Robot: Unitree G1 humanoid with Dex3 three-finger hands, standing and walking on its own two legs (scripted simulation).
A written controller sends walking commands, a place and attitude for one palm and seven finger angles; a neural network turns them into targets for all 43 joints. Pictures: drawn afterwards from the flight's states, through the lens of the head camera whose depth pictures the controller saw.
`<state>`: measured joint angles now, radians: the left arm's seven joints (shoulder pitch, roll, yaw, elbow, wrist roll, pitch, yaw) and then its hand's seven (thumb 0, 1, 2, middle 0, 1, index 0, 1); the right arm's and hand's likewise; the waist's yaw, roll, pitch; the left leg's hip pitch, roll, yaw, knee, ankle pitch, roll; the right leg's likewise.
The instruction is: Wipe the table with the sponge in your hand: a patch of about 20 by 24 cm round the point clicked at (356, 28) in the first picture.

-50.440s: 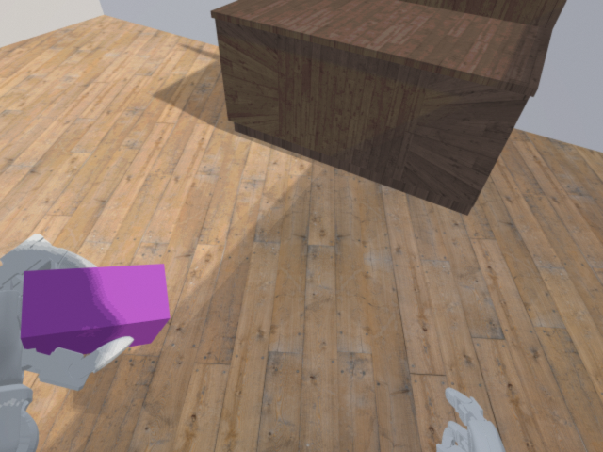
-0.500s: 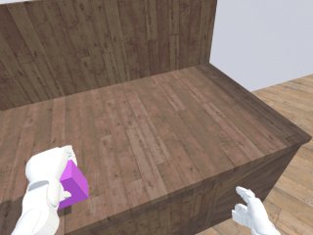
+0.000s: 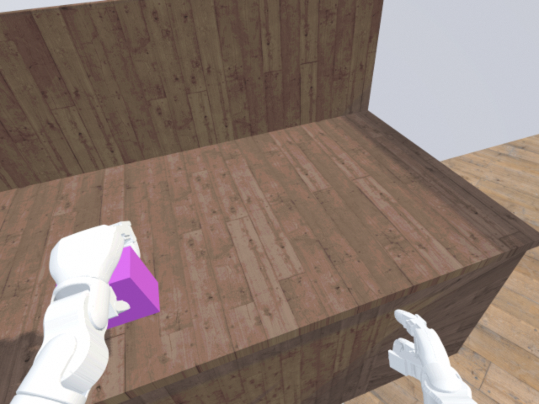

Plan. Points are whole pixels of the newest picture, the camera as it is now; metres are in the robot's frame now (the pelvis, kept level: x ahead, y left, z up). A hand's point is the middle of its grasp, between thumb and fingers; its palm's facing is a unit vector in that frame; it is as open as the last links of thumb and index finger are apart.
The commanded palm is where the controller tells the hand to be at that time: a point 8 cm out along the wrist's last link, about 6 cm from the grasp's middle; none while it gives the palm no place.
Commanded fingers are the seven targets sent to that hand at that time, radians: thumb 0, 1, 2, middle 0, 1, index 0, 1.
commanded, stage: lift the sponge slowly off the table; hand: left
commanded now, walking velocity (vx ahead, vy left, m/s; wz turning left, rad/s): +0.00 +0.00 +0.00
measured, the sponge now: (117, 296) +0.24 +0.29 +0.05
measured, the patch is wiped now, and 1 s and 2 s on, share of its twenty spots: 0.95 0.95 0.95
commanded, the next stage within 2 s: bring the sponge back beside the body in 0.32 s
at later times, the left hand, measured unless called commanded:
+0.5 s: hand (99, 265) +0.24 +0.30 +0.12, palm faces +0.12 -0.12 -0.99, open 9.7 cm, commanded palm +0.20 +0.29 +0.19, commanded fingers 0.00 0.10 1.30 -1.20 -1.60 -1.20 -1.60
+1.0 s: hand (84, 281) +0.21 +0.30 +0.12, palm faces +0.15 -0.15 -0.98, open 9.7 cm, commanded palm +0.17 +0.29 +0.18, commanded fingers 0.00 0.10 1.30 -1.20 -1.60 -1.20 -1.60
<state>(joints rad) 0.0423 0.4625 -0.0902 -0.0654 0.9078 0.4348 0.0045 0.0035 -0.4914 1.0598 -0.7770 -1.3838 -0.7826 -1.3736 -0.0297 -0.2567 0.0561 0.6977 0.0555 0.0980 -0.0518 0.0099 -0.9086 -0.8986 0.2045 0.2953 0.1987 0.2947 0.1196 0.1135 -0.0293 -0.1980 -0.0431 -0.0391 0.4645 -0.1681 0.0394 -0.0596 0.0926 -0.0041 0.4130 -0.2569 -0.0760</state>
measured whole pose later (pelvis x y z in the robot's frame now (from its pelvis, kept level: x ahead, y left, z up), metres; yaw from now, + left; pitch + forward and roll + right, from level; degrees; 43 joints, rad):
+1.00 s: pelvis +0.00 +0.01 +0.00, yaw +0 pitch -6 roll -1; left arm 0.12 0.48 -0.04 -0.20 0.85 0.49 -0.02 0.00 -0.49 1.06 -0.78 -1.39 -0.78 -1.38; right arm -0.04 -0.26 0.06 0.69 0.06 0.09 -0.04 0.01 -0.91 -0.90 0.20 0.30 0.20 0.29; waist 0.13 0.13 -0.03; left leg -0.20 -0.05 -0.04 0.47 -0.17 0.05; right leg -0.06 0.09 0.00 0.41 -0.25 -0.06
